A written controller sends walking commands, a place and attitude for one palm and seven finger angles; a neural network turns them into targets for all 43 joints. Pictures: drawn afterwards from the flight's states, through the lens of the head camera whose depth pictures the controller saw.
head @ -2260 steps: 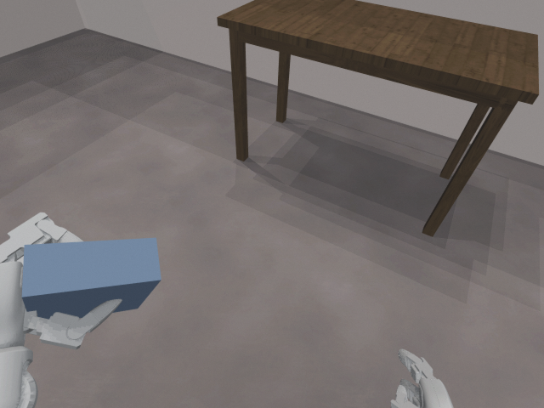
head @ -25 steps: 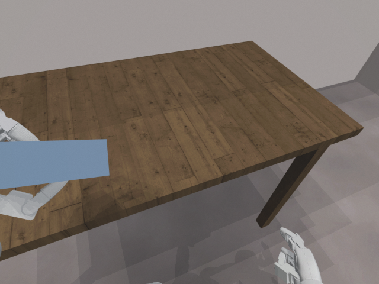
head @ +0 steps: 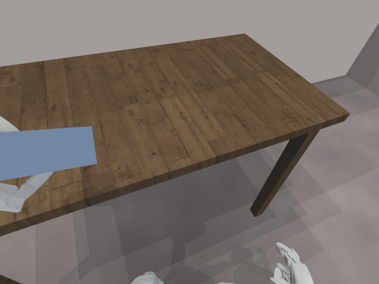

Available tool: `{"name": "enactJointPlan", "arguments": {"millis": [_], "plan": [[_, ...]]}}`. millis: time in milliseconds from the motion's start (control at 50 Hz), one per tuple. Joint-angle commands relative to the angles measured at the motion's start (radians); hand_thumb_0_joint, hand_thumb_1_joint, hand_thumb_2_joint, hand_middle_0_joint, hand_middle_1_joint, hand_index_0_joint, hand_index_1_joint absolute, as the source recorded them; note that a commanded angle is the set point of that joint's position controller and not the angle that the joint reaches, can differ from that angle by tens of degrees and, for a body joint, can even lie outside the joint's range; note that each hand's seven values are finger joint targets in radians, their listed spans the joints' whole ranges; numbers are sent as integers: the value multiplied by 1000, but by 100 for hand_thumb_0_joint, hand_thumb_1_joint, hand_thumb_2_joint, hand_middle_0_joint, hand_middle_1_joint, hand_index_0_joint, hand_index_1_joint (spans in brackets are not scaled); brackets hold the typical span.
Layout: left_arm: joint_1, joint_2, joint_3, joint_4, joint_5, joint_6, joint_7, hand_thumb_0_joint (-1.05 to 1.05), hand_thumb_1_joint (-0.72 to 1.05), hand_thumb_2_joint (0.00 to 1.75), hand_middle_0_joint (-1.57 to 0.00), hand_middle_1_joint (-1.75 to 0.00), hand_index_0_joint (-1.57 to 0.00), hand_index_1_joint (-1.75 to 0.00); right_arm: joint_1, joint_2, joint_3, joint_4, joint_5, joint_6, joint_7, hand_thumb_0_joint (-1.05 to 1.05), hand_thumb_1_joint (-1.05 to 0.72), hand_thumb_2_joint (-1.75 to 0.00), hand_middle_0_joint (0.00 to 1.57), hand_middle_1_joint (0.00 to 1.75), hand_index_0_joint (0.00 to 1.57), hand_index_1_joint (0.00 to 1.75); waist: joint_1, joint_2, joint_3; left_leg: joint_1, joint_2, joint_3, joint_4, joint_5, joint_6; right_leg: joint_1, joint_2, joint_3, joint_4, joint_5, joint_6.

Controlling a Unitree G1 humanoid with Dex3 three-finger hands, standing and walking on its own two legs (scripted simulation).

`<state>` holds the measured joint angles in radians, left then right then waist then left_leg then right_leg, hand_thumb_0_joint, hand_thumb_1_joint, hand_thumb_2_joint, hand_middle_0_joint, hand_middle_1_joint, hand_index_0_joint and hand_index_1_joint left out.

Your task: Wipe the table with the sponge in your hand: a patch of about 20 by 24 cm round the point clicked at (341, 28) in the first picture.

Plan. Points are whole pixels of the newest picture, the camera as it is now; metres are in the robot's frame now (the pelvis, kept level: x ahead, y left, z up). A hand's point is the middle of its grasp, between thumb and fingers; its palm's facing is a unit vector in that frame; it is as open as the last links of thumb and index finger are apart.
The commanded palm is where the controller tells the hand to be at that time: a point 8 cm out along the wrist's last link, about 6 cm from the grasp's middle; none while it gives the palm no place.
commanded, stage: step back with the hand held close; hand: left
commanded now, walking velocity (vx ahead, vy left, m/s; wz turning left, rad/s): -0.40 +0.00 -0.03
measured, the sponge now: (48, 151) +0.24 +0.22 +0.23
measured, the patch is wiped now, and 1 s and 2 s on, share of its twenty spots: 1.00 1.00 1.00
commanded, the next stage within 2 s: stop stepping back and stand still in 0.28 s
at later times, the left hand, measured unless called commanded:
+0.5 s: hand out of the picture +0.09 +0.19 +0.24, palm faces +0.40 -0.84 -0.37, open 9.0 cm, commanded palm +0.04 +0.24 +0.25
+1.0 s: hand out of the picture -0.04 +0.15 +0.24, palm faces +0.41 -0.82 -0.39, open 9.0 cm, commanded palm -0.09 +0.20 +0.25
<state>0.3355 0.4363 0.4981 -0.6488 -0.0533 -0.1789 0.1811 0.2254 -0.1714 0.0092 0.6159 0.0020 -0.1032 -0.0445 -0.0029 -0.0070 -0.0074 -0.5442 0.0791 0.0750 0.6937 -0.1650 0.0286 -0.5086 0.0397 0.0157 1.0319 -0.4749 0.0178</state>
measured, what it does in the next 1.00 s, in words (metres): walks backwards: right foot, then left foot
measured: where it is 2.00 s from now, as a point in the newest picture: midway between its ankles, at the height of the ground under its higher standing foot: outside the picture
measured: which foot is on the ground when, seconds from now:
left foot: down 0.00-0.10, up 0.12-0.30, down 0.32-0.54, up 0.56-0.76, down 0.78-1.00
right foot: up 0.00-0.06, down 0.08-0.32, up 0.34-0.52, down 0.54-0.78, up 0.80-0.98, down 1.00-1.00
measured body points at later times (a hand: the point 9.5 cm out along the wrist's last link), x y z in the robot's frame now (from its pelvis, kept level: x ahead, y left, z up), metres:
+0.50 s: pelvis -0.14 -0.03 +0.01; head -0.12 -0.02 +0.46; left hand +0.06 +0.24 +0.26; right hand +0.02 -0.27 -0.05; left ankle -0.07 +0.12 -0.71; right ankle -0.09 -0.13 -0.69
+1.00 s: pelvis -0.26 -0.07 +0.01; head -0.31 -0.08 +0.45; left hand -0.07 +0.19 +0.26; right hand -0.16 -0.31 -0.09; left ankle -0.25 +0.07 -0.71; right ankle -0.24 -0.18 -0.71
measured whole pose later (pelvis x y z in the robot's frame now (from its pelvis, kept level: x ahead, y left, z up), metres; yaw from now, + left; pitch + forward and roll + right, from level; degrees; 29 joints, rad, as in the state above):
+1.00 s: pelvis -0.26 -0.07 +0.01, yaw -2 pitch +0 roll +0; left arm 0.40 0.42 0.43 -0.52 -0.05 -0.13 0.12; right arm 0.35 -0.20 0.04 0.64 0.02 -0.11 -0.04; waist -0.05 0.02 -0.12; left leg -0.34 0.07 0.03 0.73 -0.41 0.02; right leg -0.38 -0.03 -0.08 0.72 -0.39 -0.02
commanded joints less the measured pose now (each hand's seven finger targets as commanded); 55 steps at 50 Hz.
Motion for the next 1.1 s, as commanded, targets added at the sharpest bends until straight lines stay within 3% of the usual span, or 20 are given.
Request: {"name": "enactJointPlan", "arguments": {"millis": [0, 40, 100, 160, 240, 300, 340, 500, 540, 560, 620, 720, 760, 800, 840, 940, 960, 980, 1020, 1080], "plan": [[-156, 86, -7, -163, -7, -52, -13, 0, 10, 130, -120, -160, -120, -160, -89, -168, -38, -152, 4, -96, -10, 0, -90, -90, 20, 30, 20, 30, -7, 270, -139, 175, 208, -244, -341, -222, 46, 117, -26, -20, -349, 19, 0], [-162, 102, -9, -183, -5, -69, -29, 0, 10, 130, -120, -160, -120, -160, -86, -169, -43, -157, 7, -99, -4, 0, -90, -90, 20, 30, 20, 30, 2, 194, -179, 198, 159, -181, -190, -243, -1, 197, -68, -23, -592, 182, -35], [-92, 167, 10, -211, -9, -81, -33, 0, 10, 130, -120, -160, -120, -160, -125, -143, -69, -180, 39, -82, -8, 0, -90, -90, 20, 30, 20, 30, 15, -294, -147, 72, -70, -78, 531, -341, -82, 86, -421, 324, -740, 652, -229], [0, 162, 57, -194, -24, -70, -42, 0, 10, 130, -120, -160, -120, -160, -157, -78, -9, -204, 27, -36, 1, 0, -90, -90, 20, 30, 20, 30, -20, -97, -116, 3, -14, -125, 495, -331, -75, 151, -363, 170, -588, 887, -179], [4, 168, 83, -156, -28, -79, -17, 0, 10, 130, -120, -160, -120, -160, -123, -119, -35, -201, 34, -17, -17, 0, -90, -90, 20, 30, 20, 30, -36, -97, -189, 163, -33, -46, -94, -172, -59, 246, -317, 164, -442, 916, -113], [25, 168, 98, -221, -46, -91, -8, 0, 10, 130, -120, -160, -120, -160, -96, -175, -78, -214, 35, -43, -17, 0, -90, -90, 20, 30, 20, 30, -16, 216, -216, 477, 259, -260, -292, 541, 62, -42, -70, 20, -177, 203, 10], [-2, 166, 82, -256, -39, -91, -17, 0, 10, 130, -120, -160, -120, -160, -74, -177, -82, -196, 16, -71, 0, 0, -90, -90, 20, 30, 20, 30, -25, 305, -229, 484, 326, -336, -234, 693, 145, -164, -46, 72, 53, -101, 25], [-25, 153, 49, -193, 2, -14, -17, 0, 10, 130, -120, -160, -120, -160, -106, -192, -55, -207, 30, -65, 7, 0, -90, -90, 20, 30, 20, 30, -2, 104, -95, -18, 58, -68, -49, -489, 10, 358, -58, -72, -520, 220, -17], [-109, 216, 69, -162, 0, -1, -20, 0, 10, 130, -120, -160, -120, -160, -132, -178, -61, -206, 34, -45, 2, 0, -90, -90, 20, 30, 20, 30, -11, -257, -76, 18, -87, -32, 583, -387, -31, 62, -356, 374, -818, -43, -159], [-136, 193, 45, -124, -11, 7, -35, 0, 10, 130, -120, -160, -120, -160, -115, -175, -61, -132, 36, -32, 3, 0, -90, -90, 20, 30, 20, 30, -35, -299, -73, 67, -75, -118, 734, -269, -37, -85, -372, 454, -887, -201, -164], [-125, 195, 47, -70, -24, 35, -52, 0, 10, 130, -120, -160, -120, -160, -133, -139, -30, -100, 26, 16, 3, 0, -90, -90, 20, 30, 20, 30, -65, -107, -25, 176, -17, -70, 572, -177, -22, -289, -303, 206, -816, -305, -109], [-131, 183, 26, -121, -22, 33, -24, 0, 10, 130, -120, -160, -120, -160, -85, -156, -10, -137, 32, -26, -24, 0, -90, -90, 20, 30, 20, 30, -43, -14, -183, 319, -44, 21, -190, -339, 53, 22, -196, 4, -476, -102, -56], [-191, 204, 51, -165, -18, 17, -26, 0, 10, 130, -120, -160, -120, -160, -102, -191, -30, -184, 30, -59, -20, 0, -90, -90, 20, 30, 20, 30, -32, 386, -118, 216, 182, -332, -488, -393, 179, -57, 21, -128, 181, -11, 16], [-151, 200, 46, -66, 7, 2, -34, 0, 10, 130, -120, -160, -120, -160, -87, -141, -27, -143, 36, -66, 10, 0, -90, -90, 20, 30, 20, 30, -36, 276, -20, 131, 254, -473, -470, -365, 232, -258, -79, 60, 445, 72, -4], [-69, 171, 41, 27, -1, -10, -38, 0, 10, 130, -120, -160, -120, -160, -87, -142, -24, -94, 42, -61, 15, 0, -90, -90, 20, 30, 20, 30, -12, 97, 80, 98, 255, -409, -437, -456, 212, -285, -119, 65, 296, 88, -13], [-75, 142, 19, -76, -7, -7, -45, 0, 10, 130, -120, -160, -120, -160, -100, -188, -30, -142, 14, -61, -13, 0, -90, -90, 20, 30, 20, 30, 16, 155, -69, -34, 66, -133, -137, -495, 74, 401, -33, -150, -485, 111, -28], [-88, 141, 13, -78, 3, 0, -48, 0, 10, 130, -120, -160, -120, -160, -96, -179, -39, -149, 17, -57, -13, 0, -90, -90, 20, 30, 20, 30, 19, -32, -85, -113, -30, -28, 161, -439, 49, 475, -106, -41, -609, 132, -71], [-93, 178, 22, -58, 14, 0, -51, 0, 10, 130, -120, -160, -120, -160, -104, -164, -49, -158, 24, -52, -7, 0, -90, -90, 20, 30, 20, 30, 1, -283, -91, -223, -88, -37, 486, -380, 21, 463, -357, 391, -781, 42, -167], [-170, 207, 59, -94, -11, -24, -57, 0, 10, 130, -120, -160, -120, -160, -97, -161, -55, -113, 32, -57, -8, 0, -90, -90, 20, 30, 20, 30, -31, -153, -92, -180, -24, -163, 638, -232, -6, 269, -428, 538, -851, -178, -210], [-129, 193, 61, -140, -23, -27, -59, 0, 10, 130, -120, -160, -120, -160, -105, -142, -50, -115, 29, -23, -12, 0, -90, -90, 20, 30, 20, 30, -36, -70, -24, 1, 25, -126, 401, -137, -1, 41, -376, 297, -826, -185, -175]]}}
